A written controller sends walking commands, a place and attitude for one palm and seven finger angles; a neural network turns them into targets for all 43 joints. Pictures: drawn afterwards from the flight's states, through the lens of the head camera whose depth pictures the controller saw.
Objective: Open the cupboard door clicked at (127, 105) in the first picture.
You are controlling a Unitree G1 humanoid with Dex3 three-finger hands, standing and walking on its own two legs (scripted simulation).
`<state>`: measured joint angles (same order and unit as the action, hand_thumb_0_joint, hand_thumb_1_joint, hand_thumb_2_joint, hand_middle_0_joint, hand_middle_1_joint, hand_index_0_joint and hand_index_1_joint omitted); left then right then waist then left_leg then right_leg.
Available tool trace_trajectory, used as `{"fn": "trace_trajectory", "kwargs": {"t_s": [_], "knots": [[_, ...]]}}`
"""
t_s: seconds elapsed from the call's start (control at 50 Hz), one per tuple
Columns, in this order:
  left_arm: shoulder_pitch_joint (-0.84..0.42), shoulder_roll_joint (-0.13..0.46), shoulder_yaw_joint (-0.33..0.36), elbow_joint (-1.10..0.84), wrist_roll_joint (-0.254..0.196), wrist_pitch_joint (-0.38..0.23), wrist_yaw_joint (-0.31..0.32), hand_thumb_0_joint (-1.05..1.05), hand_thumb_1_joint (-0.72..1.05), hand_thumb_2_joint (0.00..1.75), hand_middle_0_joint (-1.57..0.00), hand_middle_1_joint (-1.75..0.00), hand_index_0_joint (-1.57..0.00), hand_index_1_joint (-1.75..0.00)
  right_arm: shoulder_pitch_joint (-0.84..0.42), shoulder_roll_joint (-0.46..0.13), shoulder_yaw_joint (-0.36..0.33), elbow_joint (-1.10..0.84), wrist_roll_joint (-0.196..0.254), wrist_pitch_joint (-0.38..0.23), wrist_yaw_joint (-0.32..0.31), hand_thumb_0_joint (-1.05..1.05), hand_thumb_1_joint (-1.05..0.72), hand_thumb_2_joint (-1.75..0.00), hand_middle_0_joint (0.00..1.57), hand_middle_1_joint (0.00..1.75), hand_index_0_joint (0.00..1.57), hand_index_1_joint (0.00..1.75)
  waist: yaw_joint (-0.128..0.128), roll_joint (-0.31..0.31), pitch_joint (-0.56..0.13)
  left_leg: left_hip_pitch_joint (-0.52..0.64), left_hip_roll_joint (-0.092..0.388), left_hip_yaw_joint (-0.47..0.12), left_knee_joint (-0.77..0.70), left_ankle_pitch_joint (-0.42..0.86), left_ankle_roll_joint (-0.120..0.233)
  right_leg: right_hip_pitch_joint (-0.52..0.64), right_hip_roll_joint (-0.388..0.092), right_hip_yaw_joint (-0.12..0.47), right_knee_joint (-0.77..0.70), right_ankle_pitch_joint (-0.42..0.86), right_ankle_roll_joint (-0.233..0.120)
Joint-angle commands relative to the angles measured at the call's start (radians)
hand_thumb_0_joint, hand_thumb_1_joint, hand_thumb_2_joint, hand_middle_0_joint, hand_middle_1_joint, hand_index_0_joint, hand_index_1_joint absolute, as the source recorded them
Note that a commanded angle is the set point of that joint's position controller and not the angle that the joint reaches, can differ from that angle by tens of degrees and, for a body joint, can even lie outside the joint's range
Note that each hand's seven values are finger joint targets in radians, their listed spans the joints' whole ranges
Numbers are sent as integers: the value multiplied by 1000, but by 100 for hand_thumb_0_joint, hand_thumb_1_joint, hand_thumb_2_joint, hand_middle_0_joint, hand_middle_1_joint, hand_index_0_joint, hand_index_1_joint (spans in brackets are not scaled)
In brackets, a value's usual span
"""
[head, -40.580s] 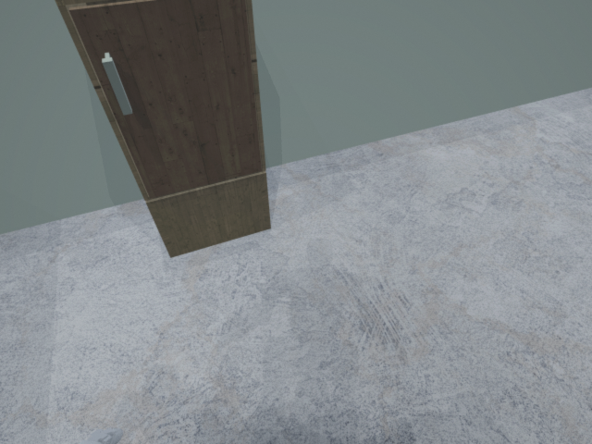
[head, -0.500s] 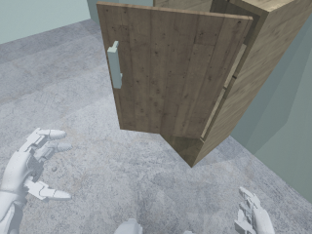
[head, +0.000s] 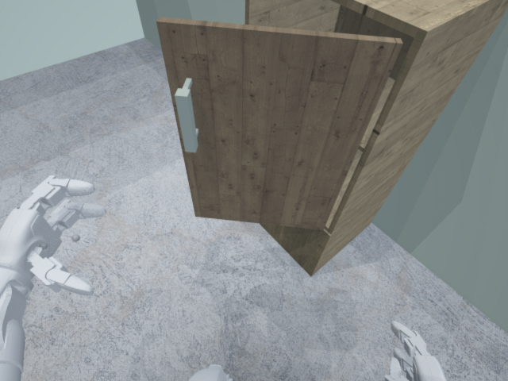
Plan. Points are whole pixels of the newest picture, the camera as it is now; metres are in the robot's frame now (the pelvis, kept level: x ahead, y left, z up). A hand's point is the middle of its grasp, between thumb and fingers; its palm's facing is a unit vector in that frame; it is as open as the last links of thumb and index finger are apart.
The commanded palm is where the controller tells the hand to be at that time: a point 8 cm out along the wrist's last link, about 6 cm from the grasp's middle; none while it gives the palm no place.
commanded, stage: raise the hand with hooked fingers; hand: left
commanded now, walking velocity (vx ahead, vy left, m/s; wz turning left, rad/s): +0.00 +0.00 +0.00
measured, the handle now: (189, 116) +0.58 +0.17 +0.07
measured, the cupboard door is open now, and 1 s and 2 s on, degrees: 44 44 44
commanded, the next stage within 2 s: move the hooked fingers beside the handle in 0.36 s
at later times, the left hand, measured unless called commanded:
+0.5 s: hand (87, 241) +0.29 +0.26 +0.08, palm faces -0.02 -1.00 -0.04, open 14.0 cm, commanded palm +0.27 +0.31 +0.08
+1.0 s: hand (113, 193) +0.38 +0.26 +0.07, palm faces -0.04 -1.00 -0.01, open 14.0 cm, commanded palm +0.36 +0.30 +0.08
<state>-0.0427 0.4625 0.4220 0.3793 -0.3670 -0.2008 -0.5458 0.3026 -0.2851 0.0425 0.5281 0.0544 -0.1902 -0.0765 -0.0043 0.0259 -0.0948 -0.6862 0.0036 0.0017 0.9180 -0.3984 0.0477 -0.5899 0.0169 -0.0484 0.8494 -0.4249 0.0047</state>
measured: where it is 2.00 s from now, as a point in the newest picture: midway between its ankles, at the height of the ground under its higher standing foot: outside the picture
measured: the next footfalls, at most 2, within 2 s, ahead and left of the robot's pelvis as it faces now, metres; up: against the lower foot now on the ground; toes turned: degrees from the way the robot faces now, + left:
none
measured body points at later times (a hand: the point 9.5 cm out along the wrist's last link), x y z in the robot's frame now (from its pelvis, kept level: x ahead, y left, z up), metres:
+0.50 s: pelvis +0.00 -0.01 +0.00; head +0.05 +0.00 +0.45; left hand +0.28 +0.31 +0.08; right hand +0.16 -0.26 -0.07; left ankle +0.03 +0.08 -0.69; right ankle +0.00 -0.13 -0.69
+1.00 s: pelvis +0.00 -0.02 -0.01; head +0.08 +0.00 +0.44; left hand +0.37 +0.31 +0.07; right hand +0.10 -0.29 -0.10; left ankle +0.03 +0.08 -0.69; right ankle +0.00 -0.13 -0.69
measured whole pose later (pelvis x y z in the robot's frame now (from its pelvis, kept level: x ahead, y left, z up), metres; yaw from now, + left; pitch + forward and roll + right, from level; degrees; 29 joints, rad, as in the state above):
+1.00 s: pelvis +0.00 -0.02 -0.01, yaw -1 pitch +13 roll -2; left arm -0.39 0.53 0.46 0.77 -0.29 -0.27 -0.56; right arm 0.34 -0.30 0.03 0.56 0.05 -0.10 -0.07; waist -0.05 0.01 -0.09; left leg -0.77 0.03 0.00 0.95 -0.41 0.03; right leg -0.68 0.04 -0.04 0.89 -0.44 -0.02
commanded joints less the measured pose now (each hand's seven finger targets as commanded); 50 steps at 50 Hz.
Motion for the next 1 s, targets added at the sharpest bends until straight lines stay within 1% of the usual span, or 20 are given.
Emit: {"fn": "trace_trajectory", "kwargs": {"t_s": [0.0, 0.14, 0.18, 0.34, 0.36, 0.44, 0.48, 0.5, 0.52, 0.54, 0.6, 0.66, 0.72, 0.78, 0.8, 0.84, 0.88, 0.9, 0.94, 0.98], "knots": [[-171, 257, 103, -208, -31, -66, 3, 0, -50, 30, -30, -120, -30, -120, -38, -155, -71, -149, 2, -54, -7, 0, -90, -90, 20, 30, 20, 30, 16, 67, -222, 244, 5, -65, -164, 225, -31, 10, 27, -14, -97, 173, -45], [-183, 249, 104, -227, -26, -95, 18, 0, -50, 30, -30, -120, -30, -120, -27, -149, -72, -147, 2, -45, -9, 0, -90, -90, 20, 30, 20, 30, 2, 82, -247, 262, 7, -56, -159, 227, -27, 3, 29, -9, -98, 180, -36], [-190, 244, 94, -233, -23, -97, 16, 0, -50, 30, -30, -120, -30, -120, -34, -146, -70, -145, 4, -45, -11, 0, -90, -90, 20, 30, 20, 30, 0, 113, -235, 262, 7, -59, -163, 208, -29, -7, 27, -9, -99, 162, -38], [-187, 241, 97, -192, -32, -82, 4, 0, -50, 30, -30, -120, -30, -120, -38, -147, -66, -143, 5, -41, -16, 0, -90, -90, 20, 30, 20, 30, -1, 58, -231, 236, 1, -51, -155, 202, -21, 15, 28, -3, -109, 180, -34], [-185, 235, 87, -188, -30, -81, 3, 0, -50, 30, -30, -120, -30, -120, -41, -145, -66, -143, 6, -41, -17, 0, -90, -90, 20, 30, 20, 30, -2, 76, -220, 235, 0, -48, -153, 195, -21, 5, 27, 0, -111, 174, -34], [-192, 244, 96, -193, -31, -89, 0, 0, -50, 30, -30, -120, -30, -120, -42, -144, -65, -142, 5, -42, -17, 0, -90, -90, 20, 30, 20, 30, 0, 63, -234, 231, -1, -45, -145, 210, -19, 23, 25, 6, -109, 196, -34], [-269, 239, 79, -184, -29, -91, 3, 0, -50, 30, -30, -120, -30, -120, -42, -145, -64, -130, 5, -41, -20, 0, -90, -90, 20, 30, 20, 30, -18, 75, -220, 222, -2, -42, -138, 184, -18, 0, 23, 10, -112, 176, -29], [-295, 277, 107, -160, -25, -93, 9, 0, -50, 30, -30, -120, -30, -120, -30, -150, -65, -117, 2, -37, -25, 0, -90, -90, 20, 30, 20, 30, -19, 42, -212, 210, 0, -42, -131, 181, -17, 7, 24, 16, -114, 173, -33], [-324, 256, 86, -124, -21, -91, 4, 0, -50, 30, -30, -120, -30, -120, -29, -150, -60, -115, 2, -34, -26, 0, -90, -90, 20, 30, 20, 30, -29, 45, -202, 201, -2, -37, -131, 168, -16, -2, 23, 19, -117, 164, -29], [-360, 271, 92, -102, -17, -92, 2, 0, -50, 30, -30, -120, -30, -120, -25, -152, -62, -107, 4, -32, -29, 0, -90, -90, 20, 30, 20, 30, -32, 49, -206, 193, -1, -38, -129, 146, -17, -13, 22, 22, -117, 141, -27], [-430, 294, 87, -59, -7, -99, -7, 0, -50, 30, -30, -120, -30, -120, -18, -155, -62, -96, 3, -26, -33, 0, -90, -90, 20, 30, 20, 30, -29, 51, -236, 191, -1, -34, -114, 166, -14, 15, 17, 39, -114, 160, -32], [-500, 274, 51, -29, 9, -104, -17, 0, -50, 30, -30, -120, -30, -120, -12, -152, -63, -93, 5, -18, -32, 0, -90, -90, 20, 30, 20, 30, -38, 80, -260, 214, -1, -37, -116, 179, -14, -11, 18, 30, -104, 174, -31], [-504, 323, 94, 57, 12, -97, -15, 0, -50, 30, -30, -120, -30, -120, 3, -157, -61, -87, 4, -3, -28, 0, -90, -90, 20, 30, 20, 30, -25, 56, -272, 181, -1, -29, -107, 195, -13, 20, 19, 41, -101, 198, -31], [-572, 333, 87, 117, 27, -96, -9, 0, -50, 30, -30, -120, -30, -120, 13, -160, -63, -85, 5, 14, -24, 0, -90, -90, 20, 30, 20, 30, -35, 53, -259, 156, 0, -28, -107, 177, -13, -2, 17, 38, -95, 184, -28], [-588, 341, 94, 129, 23, -100, -8, 0, -50, 30, -30, -120, -30, -120, 19, -161, -63, -85, 2, 17, -23, 0, -90, -90, 20, 30, 20, 30, -26, 38, -263, 147, 0, -28, -101, 193, -13, 19, 19, 41, -90, 199, -34], [-573, 371, 121, 176, 34, -106, -9, 0, -50, 30, -30, -120, -30, -120, 34, -164, -66, -87, 1, 29, -17, 0, -90, -90, 20, 30, 20, 30, -21, 40, -292, 137, 0, -19, -95, 208, -13, 31, 19, 46, -84, 225, -29], [-616, 375, 115, 159, 42, -123, -9, 0, -50, 30, -30, -120, -30, -120, 43, -163, -71, -84, 0, 36, -12, 0, -90, -90, 20, 30, 20, 30, -26, 82, -326, 159, 1, -18, -89, 239, -12, 26, 19, 46, -73, 254, -29], [-610, 384, 128, 167, 35, -128, -11, 0, -50, 30, -30, -120, -30, -120, 51, -164, -72, -87, -1, 41, -10, 0, -90, -90, 20, 30, 20, 30, -21, 64, -335, 153, 0, -16, -81, 254, -11, 42, 24, 48, -68, 270, -33], [-646, 368, 106, 202, 44, -135, -15, 0, -50, 30, -30, -120, -30, -120, 62, -165, -72, -79, 1, 52, -7, 0, -90, -90, 20, 30, 20, 30, -37, 56, -327, 151, 3, -17, -82, 250, -10, 15, 26, 43, -66, 271, -27], [-702, 375, 100, 214, 52, -141, -14, 0, -50, 30, -30, -120, -30, -120, 73, -170, -77, -68, 1, 60, -7, 0, -90, -90, 20, 30, 20, 30, -46, 84, -327, 165, 7, -25, -83, 252, -12, -17, 27, 33, -60, 259, -30]]}}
